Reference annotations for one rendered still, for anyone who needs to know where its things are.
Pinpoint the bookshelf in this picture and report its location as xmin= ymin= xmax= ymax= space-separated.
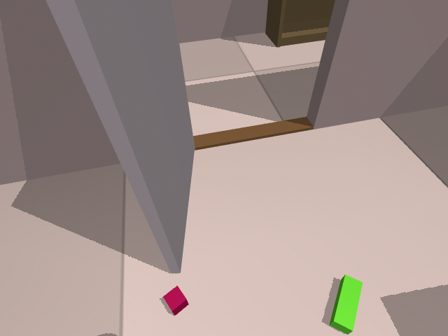
xmin=265 ymin=0 xmax=335 ymax=48

